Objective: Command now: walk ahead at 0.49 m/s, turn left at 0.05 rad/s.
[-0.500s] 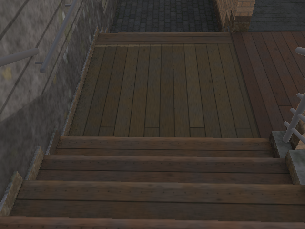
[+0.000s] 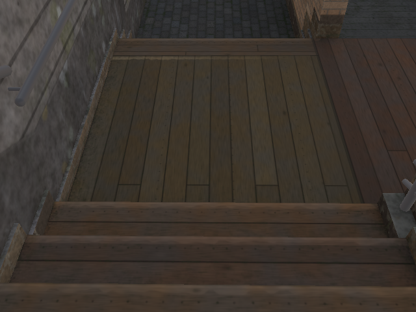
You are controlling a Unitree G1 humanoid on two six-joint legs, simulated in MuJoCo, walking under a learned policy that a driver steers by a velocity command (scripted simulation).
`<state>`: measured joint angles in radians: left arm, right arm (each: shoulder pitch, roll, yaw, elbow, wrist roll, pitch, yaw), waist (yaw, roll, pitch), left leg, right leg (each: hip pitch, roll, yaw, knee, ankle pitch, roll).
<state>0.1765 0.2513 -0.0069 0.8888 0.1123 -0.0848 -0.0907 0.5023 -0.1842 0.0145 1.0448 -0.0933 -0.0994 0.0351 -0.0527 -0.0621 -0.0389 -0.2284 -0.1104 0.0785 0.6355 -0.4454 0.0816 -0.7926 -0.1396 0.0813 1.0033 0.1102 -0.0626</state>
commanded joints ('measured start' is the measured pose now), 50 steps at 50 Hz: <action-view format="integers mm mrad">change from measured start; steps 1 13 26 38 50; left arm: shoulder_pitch -9 602 522 486 281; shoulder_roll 7 273 -69 46 -99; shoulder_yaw -30 105 -42 3 6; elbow -39 141 208 235 100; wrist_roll -8 -10 -28 -23 -6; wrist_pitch -3 18 -56 16 7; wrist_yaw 10 4 93 46 -25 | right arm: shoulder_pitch -24 62 -352 -278 -49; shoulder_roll -35 -84 -67 -127 -58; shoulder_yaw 16 -12 25 -11 -9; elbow -68 -116 -168 -113 -36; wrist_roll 0 50 -23 17 -16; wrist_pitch -49 18 27 23 -22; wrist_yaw -28 104 35 31 -19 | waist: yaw -3 243 163 83 118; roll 6 -116 102 97 109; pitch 54 -226 95 105 102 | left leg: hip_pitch -170 -965 -855 87 -181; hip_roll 233 29 273 195 386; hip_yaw -197 -116 -210 -33 -76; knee -6 1531 63 -438 -266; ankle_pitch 269 -377 1017 842 611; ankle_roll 154 -88 -72 -27 222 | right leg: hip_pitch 79 1470 625 540 133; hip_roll -50 -253 -69 28 6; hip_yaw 61 309 171 90 16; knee -366 -368 -379 95 122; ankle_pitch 509 595 -300 -121 46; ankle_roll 15 -376 -245 -119 -54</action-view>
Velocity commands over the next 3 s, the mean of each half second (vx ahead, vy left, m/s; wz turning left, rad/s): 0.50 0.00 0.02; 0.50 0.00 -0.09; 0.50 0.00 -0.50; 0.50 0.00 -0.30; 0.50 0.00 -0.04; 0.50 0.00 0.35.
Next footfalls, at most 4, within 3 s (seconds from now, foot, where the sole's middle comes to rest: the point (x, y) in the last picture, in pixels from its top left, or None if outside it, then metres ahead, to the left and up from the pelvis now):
0.20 right None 0.28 -0.15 -0.91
0.78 left None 0.61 0.07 -1.08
1.32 right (256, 262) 0.92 -0.23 -1.24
1.78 left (223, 223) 1.26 -0.11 -1.40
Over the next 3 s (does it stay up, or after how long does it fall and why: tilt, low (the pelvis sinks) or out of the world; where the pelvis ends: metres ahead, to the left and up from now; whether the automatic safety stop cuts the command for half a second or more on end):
stays up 1.79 -0.43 -0.80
